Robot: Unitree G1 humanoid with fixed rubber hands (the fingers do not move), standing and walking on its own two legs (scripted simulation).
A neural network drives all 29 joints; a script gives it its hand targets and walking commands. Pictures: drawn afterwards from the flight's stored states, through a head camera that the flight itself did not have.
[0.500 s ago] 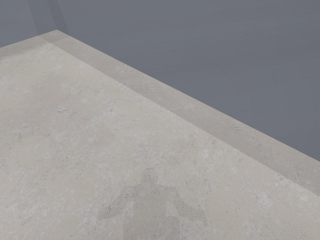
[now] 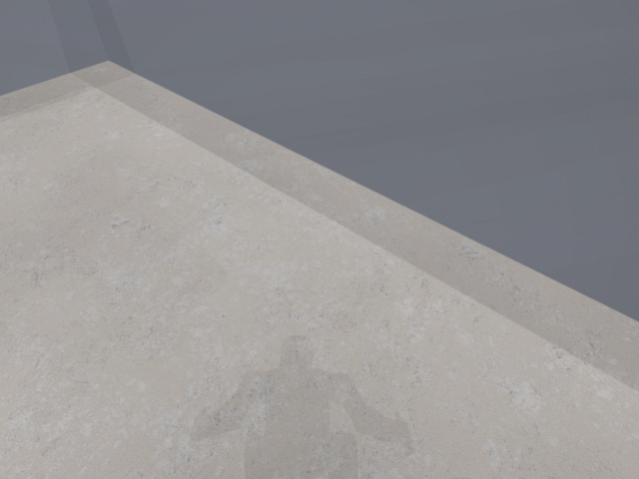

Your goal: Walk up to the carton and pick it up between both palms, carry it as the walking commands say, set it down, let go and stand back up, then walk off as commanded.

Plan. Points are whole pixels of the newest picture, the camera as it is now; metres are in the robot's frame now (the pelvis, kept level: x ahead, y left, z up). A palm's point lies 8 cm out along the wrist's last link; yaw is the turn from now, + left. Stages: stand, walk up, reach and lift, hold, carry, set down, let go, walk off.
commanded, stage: walk up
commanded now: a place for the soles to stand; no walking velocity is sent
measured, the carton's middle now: out of the picture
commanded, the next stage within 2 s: none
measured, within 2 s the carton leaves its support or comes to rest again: neither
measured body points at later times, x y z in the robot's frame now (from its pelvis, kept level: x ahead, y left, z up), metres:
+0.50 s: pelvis -0.07 +0.09 -0.01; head -0.03 +0.13 +0.44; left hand -0.01 +0.44 -0.14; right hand +0.10 -0.20 -0.09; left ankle -0.03 +0.17 -0.75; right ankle -0.03 -0.05 -0.69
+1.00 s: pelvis -0.11 +0.11 +0.00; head -0.08 +0.08 +0.45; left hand -0.17 +0.45 -0.08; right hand +0.14 -0.13 -0.12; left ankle -0.18 +0.29 -0.67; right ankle -0.04 +0.02 -0.75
